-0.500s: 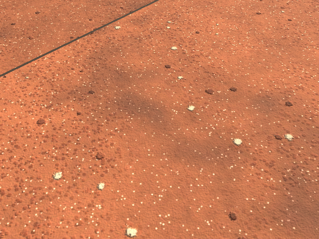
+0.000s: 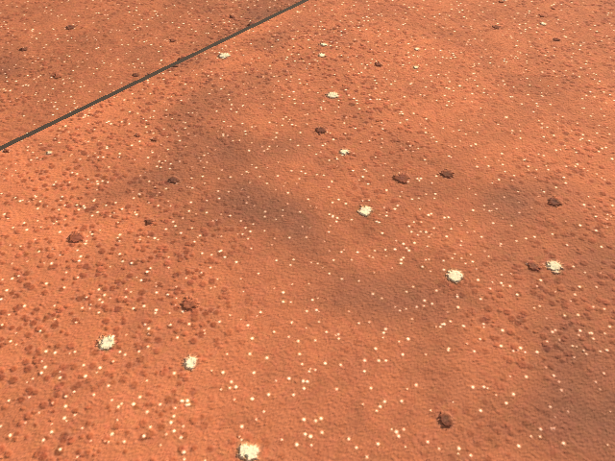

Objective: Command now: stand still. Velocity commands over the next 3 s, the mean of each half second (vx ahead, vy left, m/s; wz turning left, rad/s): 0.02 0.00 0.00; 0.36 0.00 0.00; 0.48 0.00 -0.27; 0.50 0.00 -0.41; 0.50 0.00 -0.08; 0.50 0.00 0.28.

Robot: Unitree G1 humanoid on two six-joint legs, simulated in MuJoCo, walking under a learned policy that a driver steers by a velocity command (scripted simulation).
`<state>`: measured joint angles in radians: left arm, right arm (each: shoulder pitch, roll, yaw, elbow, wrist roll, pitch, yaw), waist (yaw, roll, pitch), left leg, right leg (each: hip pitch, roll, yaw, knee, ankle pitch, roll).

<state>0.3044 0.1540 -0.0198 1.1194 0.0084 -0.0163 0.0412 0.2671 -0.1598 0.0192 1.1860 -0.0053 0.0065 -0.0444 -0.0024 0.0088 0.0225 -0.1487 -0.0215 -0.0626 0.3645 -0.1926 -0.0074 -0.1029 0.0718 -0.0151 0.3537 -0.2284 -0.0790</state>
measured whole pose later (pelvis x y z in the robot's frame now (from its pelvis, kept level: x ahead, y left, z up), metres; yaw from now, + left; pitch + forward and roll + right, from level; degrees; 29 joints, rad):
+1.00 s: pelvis +0.20 +0.08 +0.00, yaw +0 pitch +0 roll +0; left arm 0.32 0.21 0.04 1.04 0.03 -0.07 -0.02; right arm 0.32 -0.18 -0.05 1.04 -0.02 -0.08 0.01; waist 0.02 -0.04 0.01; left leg -0.17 -0.06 0.10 0.38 -0.22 0.08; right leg -0.43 -0.05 -0.02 1.11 -0.27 -0.09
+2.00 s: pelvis +0.78 +0.03 -0.02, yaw -23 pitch +1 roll +0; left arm 0.39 0.25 0.06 0.94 0.01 -0.07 0.00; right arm 0.12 -0.24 -0.04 0.80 -0.04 -0.07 0.01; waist 0.05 -0.02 0.05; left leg -0.37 -0.04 0.05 0.53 -0.17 0.07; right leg -0.22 0.10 0.09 1.08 -0.40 -0.09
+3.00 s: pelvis +1.25 -0.19 -0.02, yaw -12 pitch +1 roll +0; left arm 0.42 0.19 0.03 1.01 0.02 -0.09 0.03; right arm 0.06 -0.20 -0.03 0.82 -0.03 -0.02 0.05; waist 0.04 0.01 0.05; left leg -0.51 -0.01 0.13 0.61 -0.15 0.13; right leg 0.13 0.02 -0.25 0.29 -0.42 -0.03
